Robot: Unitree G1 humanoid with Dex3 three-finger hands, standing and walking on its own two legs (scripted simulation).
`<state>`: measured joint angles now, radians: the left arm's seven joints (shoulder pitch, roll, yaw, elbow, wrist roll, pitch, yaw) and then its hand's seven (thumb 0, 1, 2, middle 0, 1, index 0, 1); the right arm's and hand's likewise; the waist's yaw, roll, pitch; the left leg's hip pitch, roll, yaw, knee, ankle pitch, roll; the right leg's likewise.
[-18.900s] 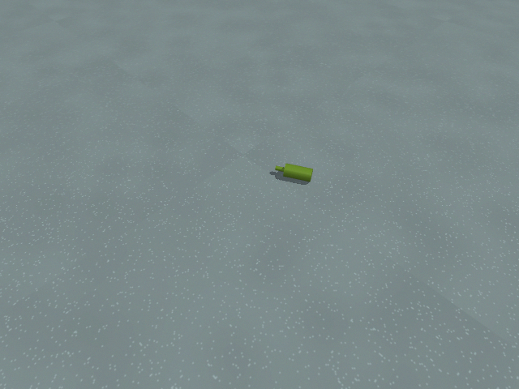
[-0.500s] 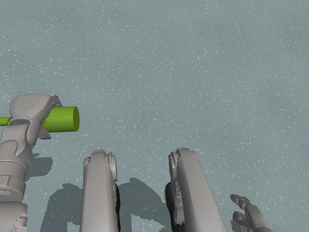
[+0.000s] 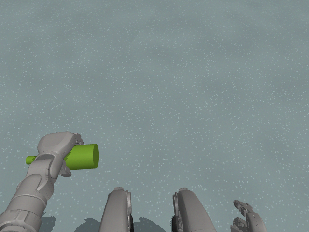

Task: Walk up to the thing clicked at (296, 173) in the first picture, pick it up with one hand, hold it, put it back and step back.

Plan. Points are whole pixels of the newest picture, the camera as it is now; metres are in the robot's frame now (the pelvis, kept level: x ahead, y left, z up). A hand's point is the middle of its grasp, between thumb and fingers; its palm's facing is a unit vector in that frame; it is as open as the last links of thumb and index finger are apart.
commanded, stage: lift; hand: left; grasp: from above
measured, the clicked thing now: (62, 158) +0.34 +0.27 -0.10
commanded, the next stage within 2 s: hold in 0.60 s
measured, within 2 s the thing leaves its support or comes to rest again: neither
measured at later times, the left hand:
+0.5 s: hand (62, 135) +0.36 +0.23 +0.02, palm faces -0.45 -0.08 -0.89, open 9.7 cm
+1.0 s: hand (58, 120) +0.37 +0.22 +0.07, palm faces -0.46 -0.06 -0.89, open 9.7 cm
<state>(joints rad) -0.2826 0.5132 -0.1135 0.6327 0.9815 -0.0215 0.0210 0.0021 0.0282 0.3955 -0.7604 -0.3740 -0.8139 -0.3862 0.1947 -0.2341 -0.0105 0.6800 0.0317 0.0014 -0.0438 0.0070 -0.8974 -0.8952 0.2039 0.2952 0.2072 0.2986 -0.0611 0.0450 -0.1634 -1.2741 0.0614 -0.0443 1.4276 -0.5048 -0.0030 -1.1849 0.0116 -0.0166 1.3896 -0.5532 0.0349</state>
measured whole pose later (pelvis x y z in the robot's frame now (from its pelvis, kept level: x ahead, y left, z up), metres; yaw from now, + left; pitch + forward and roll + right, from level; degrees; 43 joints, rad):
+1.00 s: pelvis +0.07 -0.01 +0.13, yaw +1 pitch +7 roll +0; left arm -0.28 0.39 -0.19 0.76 1.01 0.01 0.07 0.00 0.02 0.41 -0.78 -0.33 -0.83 -0.34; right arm 0.24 -0.25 -0.05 0.73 0.04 0.01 -0.04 0.01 -0.90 -0.89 0.20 0.29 0.21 0.30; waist -0.03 0.04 -0.07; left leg -0.49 0.04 0.03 0.69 -0.32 -0.01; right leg -0.44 -0.01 0.02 0.68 -0.36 0.03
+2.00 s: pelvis +0.05 -0.01 +0.15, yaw +0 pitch +0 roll +0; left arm -0.23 0.40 -0.21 0.62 0.99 0.00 -0.05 0.00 0.02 0.41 -0.78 -0.34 -0.83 -0.36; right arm 0.19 -0.25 -0.03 0.68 0.06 0.05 -0.06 0.01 -0.91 -0.90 0.20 0.29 0.21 0.30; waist 0.00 0.05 -0.02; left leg -0.32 0.03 0.04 0.52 -0.21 -0.01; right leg -0.28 -0.02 0.04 0.53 -0.26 0.03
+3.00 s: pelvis +0.06 -0.01 +0.14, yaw +1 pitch +4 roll +0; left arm -0.26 0.39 -0.18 0.80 1.06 -0.08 0.08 -0.01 0.03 0.42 -0.75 -0.40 -0.79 -0.42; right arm 0.18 -0.25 -0.04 0.69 0.04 0.08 -0.05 0.01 -0.90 -0.90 0.20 0.30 0.21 0.30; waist -0.02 0.01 -0.01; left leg -0.41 0.03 0.02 0.58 -0.24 -0.01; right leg -0.37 -0.02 0.02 0.59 -0.30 0.02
